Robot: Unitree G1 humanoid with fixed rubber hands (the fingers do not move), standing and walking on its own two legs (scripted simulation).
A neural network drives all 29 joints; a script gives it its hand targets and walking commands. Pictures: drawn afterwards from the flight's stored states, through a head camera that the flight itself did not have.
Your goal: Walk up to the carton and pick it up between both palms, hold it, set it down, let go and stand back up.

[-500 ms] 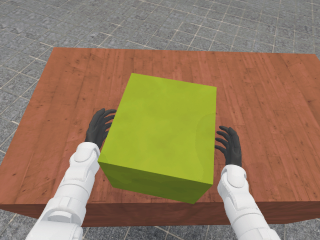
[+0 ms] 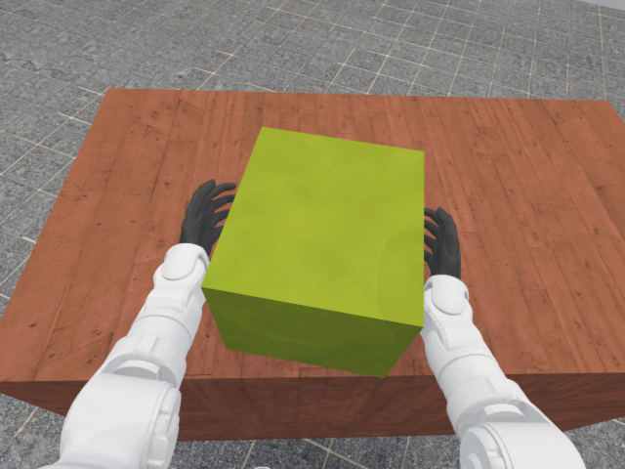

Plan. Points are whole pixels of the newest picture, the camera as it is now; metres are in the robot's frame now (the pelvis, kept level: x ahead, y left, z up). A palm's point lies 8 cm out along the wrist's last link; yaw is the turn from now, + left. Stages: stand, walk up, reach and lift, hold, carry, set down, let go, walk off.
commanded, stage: reach and lift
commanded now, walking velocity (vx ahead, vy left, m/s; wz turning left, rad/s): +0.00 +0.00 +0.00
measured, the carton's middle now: (322, 252) +0.42 +0.01 +0.00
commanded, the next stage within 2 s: none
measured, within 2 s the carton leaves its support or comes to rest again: leaves its support in 1.72 s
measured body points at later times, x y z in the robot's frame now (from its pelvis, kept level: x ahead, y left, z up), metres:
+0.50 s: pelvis +0.00 +0.00 +0.00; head +0.07 +0.03 +0.44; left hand +0.44 +0.17 +0.03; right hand +0.39 -0.15 +0.02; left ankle +0.03 +0.10 -0.71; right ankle +0.03 -0.15 -0.71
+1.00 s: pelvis +0.01 +0.01 +0.00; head +0.08 +0.03 +0.45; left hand +0.44 +0.17 +0.03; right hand +0.39 -0.15 +0.02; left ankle +0.03 +0.10 -0.71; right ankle +0.03 -0.15 -0.71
